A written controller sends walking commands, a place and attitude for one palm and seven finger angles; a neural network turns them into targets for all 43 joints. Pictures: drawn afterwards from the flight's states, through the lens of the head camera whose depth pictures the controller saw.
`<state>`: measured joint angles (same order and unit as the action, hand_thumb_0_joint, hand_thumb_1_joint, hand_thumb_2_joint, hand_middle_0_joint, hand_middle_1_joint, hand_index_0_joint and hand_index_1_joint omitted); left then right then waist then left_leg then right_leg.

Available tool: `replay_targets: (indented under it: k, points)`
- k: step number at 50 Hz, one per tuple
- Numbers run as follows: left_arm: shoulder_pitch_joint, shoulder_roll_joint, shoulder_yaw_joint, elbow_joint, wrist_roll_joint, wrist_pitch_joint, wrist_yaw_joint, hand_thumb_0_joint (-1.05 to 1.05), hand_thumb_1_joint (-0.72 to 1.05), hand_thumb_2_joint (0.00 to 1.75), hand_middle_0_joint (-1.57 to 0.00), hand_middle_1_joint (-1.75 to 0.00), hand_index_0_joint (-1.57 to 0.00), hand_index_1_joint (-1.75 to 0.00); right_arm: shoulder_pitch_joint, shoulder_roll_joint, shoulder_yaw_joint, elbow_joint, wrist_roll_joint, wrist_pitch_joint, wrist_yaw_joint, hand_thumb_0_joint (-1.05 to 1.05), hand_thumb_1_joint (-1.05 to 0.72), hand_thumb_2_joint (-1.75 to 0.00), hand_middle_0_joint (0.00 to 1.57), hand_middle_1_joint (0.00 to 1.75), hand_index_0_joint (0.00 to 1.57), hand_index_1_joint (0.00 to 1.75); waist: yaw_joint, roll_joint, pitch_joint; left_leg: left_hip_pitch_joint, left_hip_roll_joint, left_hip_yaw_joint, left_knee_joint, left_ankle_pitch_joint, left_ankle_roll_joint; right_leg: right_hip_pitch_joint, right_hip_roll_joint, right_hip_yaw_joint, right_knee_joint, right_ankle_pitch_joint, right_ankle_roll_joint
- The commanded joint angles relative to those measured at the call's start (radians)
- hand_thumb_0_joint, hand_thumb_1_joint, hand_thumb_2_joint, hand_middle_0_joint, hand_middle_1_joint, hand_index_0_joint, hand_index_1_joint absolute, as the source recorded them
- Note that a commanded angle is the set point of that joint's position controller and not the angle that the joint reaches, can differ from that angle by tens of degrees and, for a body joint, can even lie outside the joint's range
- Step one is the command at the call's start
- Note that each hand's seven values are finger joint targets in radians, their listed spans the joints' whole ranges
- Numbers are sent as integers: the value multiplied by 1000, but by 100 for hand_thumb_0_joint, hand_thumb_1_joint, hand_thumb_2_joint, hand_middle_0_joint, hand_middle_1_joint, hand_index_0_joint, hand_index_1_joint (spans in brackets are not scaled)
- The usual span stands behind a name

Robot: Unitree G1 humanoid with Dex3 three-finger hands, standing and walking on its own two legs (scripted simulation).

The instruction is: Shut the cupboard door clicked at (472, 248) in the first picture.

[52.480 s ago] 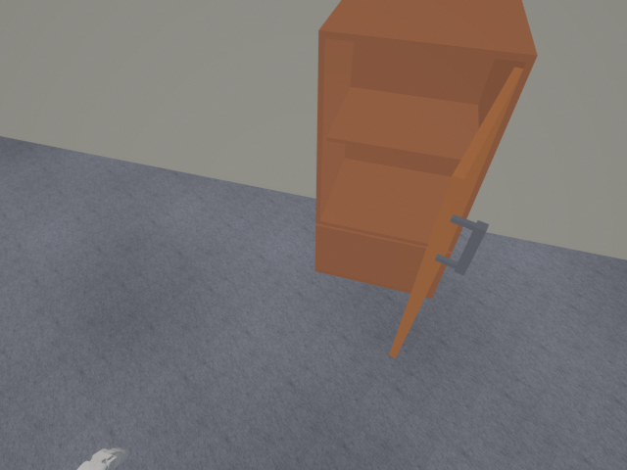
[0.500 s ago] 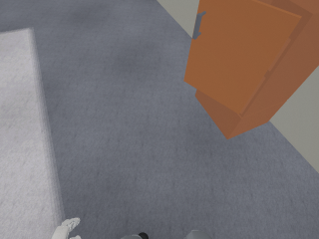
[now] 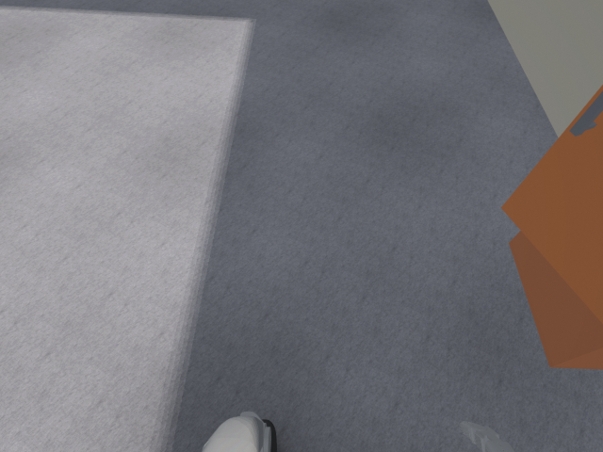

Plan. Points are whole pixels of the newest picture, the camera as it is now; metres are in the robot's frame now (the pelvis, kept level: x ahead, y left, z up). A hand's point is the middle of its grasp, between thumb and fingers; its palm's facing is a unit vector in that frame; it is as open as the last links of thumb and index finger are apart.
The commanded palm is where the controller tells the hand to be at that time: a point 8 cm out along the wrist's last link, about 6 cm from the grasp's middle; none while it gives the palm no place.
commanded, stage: walk to a spot facing it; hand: left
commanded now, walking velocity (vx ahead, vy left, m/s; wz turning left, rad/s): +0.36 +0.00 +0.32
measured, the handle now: (601, 108) +0.80 -0.56 -0.02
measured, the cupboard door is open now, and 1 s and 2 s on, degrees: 25 25 25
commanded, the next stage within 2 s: turn to face it in 0.42 s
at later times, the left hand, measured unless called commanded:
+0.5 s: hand (203, 310) +0.32 +0.20 -0.15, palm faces +0.02 -0.99 -0.16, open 7.4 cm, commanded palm none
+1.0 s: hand (203, 267) +0.42 +0.23 -0.17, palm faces -0.04 -0.98 -0.18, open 7.4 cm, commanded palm none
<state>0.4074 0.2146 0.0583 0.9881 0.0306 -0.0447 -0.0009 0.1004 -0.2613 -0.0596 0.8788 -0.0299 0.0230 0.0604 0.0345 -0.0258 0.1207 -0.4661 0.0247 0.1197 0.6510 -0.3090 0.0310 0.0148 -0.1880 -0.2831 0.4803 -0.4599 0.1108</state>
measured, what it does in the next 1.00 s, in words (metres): walks ahead: right foot, then left foot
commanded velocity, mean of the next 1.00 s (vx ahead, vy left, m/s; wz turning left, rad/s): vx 0.16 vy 0.00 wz -0.29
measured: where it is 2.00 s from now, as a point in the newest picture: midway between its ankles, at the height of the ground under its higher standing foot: (294, 356)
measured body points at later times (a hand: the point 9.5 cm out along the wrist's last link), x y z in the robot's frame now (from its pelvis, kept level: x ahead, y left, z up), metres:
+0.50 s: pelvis +0.22 +0.02 +0.01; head +0.25 +0.03 +0.46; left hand +0.32 +0.25 -0.13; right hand +0.15 -0.20 -0.14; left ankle +0.08 +0.10 -0.72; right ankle +0.34 -0.10 -0.70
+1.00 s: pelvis +0.37 +0.04 +0.01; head +0.40 +0.06 +0.45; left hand +0.42 +0.28 -0.16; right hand +0.47 -0.21 -0.12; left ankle +0.43 +0.14 -0.72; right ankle +0.35 -0.09 -0.71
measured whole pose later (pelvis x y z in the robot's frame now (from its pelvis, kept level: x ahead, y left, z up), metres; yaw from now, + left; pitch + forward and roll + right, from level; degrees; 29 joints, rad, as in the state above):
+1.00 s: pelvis +0.37 +0.04 +0.01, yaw -9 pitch +1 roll -2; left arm 0.27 0.19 0.09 0.99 0.01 0.04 0.00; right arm 0.09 -0.17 -0.03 0.90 -0.02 -0.02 -0.03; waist 0.04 -0.01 0.05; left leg -0.37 0.05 0.03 0.60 -0.24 0.00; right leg -0.33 0.06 0.08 0.65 -0.38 0.00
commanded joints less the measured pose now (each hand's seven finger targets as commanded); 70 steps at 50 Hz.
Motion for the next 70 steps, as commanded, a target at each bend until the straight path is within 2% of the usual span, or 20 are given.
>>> replay_targets:
  k: [1, 3, 7, 17, 24, 27, 28, 29, 33, 36, 46, 47, 48, 49, 51, 56, 65, 68, 69, 70]
  points:
    - [-81, 119, 22, -157, -17, -16, -15, 0, 90, 90, -20, -30, -20, -30, 463, -317, -72, 25, -3, -48, -42, 0, -90, -90, 20, 30, 20, 30, -245, 298, -420, 841, 376, -623, -247, 233, 207, -686, 90, 123, 815, -120, -53]
    - [-194, 129, 32, -176, -17, -11, -1, 0, 90, 90, -20, -30, -20, -30, 377, -274, -54, 30, 7, -50, -60, 0, -90, -90, 20, 30, 20, 30, -198, 98, -288, 637, 384, -525, -311, 241, 209, -722, 36, 257, 899, -34, -88]
    - [-59, 67, 28, -73, 5, 20, -17, 0, 90, 90, -20, -30, -20, -30, 166, -99, 3, 5, 5, -84, -79, 0, -90, -90, 20, 30, 20, 30, -55, 154, -119, 294, 219, -295, -392, 194, 120, -587, 17, 274, 720, 173, -76]
    - [-253, 37, 19, -113, -5, 34, -25, 0, 90, 90, -20, -30, -20, -30, 289, -33, 5, 123, 16, -101, -88, 0, -90, -90, 20, 30, 20, 30, -51, 82, 15, 366, 200, -218, -494, 313, 147, -680, 51, 271, 394, 418, -81]
    - [-331, 21, 12, -136, -10, 20, -21, 0, 90, 90, -20, -30, -20, -30, 383, -32, 4, 200, 1, -97, -103, 0, -90, -90, 20, 30, 20, 30, -72, 107, 9, 503, 217, -165, -365, 682, 133, -561, 127, 218, 174, 313, -154]
    - [-23, 66, 29, -44, -4, -3, -6, 0, 90, 90, -20, -30, -20, -30, 347, -49, 2, 207, 16, -96, -105, 0, -90, -90, 20, 30, 20, 30, 67, 39, -174, 422, 163, -112, 16, 878, 63, -121, 175, 220, 30, 453, -195]
    - [118, 143, 49, 1, 6, -16, 6, 0, 90, 90, -20, -30, -20, -30, 364, -25, 0, 191, 32, -99, -96, 0, -90, -90, 20, 30, 20, 30, 103, -108, -313, 210, 35, -40, 300, 549, 13, 156, -10, 455, 36, 742, -278]
    - [165, 199, 54, 24, -9, -17, 11, 0, 90, 90, -20, -30, -20, -30, 430, 10, 5, 183, 38, -103, -101, 0, -90, -90, 20, 30, 20, 30, 64, -220, -408, 39, -103, -36, 584, -271, -29, 290, -247, 751, -42, 1091, -405]
    - [-68, 95, 31, -36, -16, 0, 33, 0, 90, 90, -20, -30, -20, -30, 225, 39, 12, 136, 24, -69, -95, 0, -90, -90, 20, 30, 20, 30, 1, -5, -167, -53, 39, -145, 593, -156, -41, -64, -114, 534, -108, 1044, -372]
    - [-144, 84, 32, -51, -8, -3, 32, 0, 90, 90, -20, -30, -20, -30, 269, 79, 16, 136, 15, -28, -87, 0, -90, -90, 20, 30, 20, 30, -69, -38, -158, 33, 46, -107, 425, -94, -68, -223, -40, 431, -147, 941, -311]
    - [-183, 134, 63, -89, -9, 46, 15, 0, 90, 90, -20, -30, -20, -30, 155, 6, -3, 27, 22, -32, -93, 0, -90, -90, 20, 30, 20, 30, -73, -102, -178, 286, -4, -96, -88, 80, -98, -376, 31, 562, -50, 512, -239]
    - [-183, 100, 57, -102, -16, 53, 15, 0, 90, 90, -20, -30, -20, -30, 191, -36, -7, 35, 19, -43, -99, 0, -90, -90, 20, 30, 20, 30, -84, -2, -195, 406, 64, -139, -215, 135, -86, -448, 93, 523, 18, 380, -197]
    - [-154, 47, 50, -118, -26, 60, 9, 0, 90, 90, -20, -30, -20, -30, 214, -132, -21, 25, 5, -52, -102, 0, -90, -90, 20, 30, 20, 30, -85, 262, -209, 483, 298, -386, -312, 236, -4, -584, 244, 399, 197, 36, -129]
    - [-176, 65, 47, -133, -24, 61, 5, 0, 90, 90, -20, -30, -20, -30, 236, -182, -32, 14, -3, -46, -106, 0, -90, -90, 20, 30, 20, 30, -102, 329, -203, 443, 463, -514, -355, 354, 109, -612, 256, 304, 456, -201, -94]
    - [-164, 93, 60, -131, -9, 70, -5, 0, 90, 90, -20, -30, -20, -30, 128, -137, -14, -28, -6, -44, -109, 0, -90, -90, 20, 30, 20, 30, -48, 174, -134, 301, 431, -424, -379, 329, 152, -603, 187, 329, 666, -101, -83]
    - [-146, 79, 62, -130, -9, 98, -29, 0, 90, 90, -20, -30, -20, -30, 58, -106, -5, -58, -1, -39, -110, 0, -90, -90, 20, 30, 20, 30, -16, 208, -146, 302, 303, -136, -337, 382, 93, -560, 151, 274, 654, 37, -50]
    - [-244, 68, 45, -190, -6, 90, -36, 0, 90, 90, -20, -30, -20, -30, 146, -159, -37, -13, -2, -26, -92, 0, -90, -90, 20, 30, 20, 30, -69, 245, -179, 392, 345, -22, -235, 520, 85, -418, 176, 177, 268, 50, -77]
    - [-153, 109, 53, -170, -6, 83, -31, 0, 90, 90, -20, -30, -20, -30, 108, -170, -42, -21, 7, -20, -86, 0, -90, -90, 20, 30, 20, 30, -3, 188, -192, 270, 313, 38, -81, 406, 9, -195, 174, 183, 11, 280, -110]
    - [-95, 184, 65, -152, 1, 72, -22, 0, 90, 90, -20, -30, -20, -30, 111, -128, -35, -34, 17, -17, -80, 0, -90, -90, 20, 30, 20, 30, 25, 1, -223, 142, 233, 94, 81, 213, -52, -49, 52, 333, -101, 435, -157]
    - [-56, 289, 84, -142, 7, 62, -6, 0, 90, 90, -20, -30, -20, -30, 63, -49, -12, -83, 18, -15, -76, 0, -90, -90, 20, 30, 20, 30, 55, -293, -192, -131, 67, 101, 322, -318, -109, 27, -178, 671, -142, 768, -273]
